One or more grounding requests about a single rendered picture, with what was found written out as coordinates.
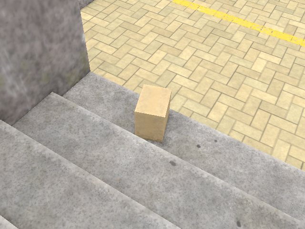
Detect stairs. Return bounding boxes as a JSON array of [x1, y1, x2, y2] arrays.
[[0, 72, 305, 229]]

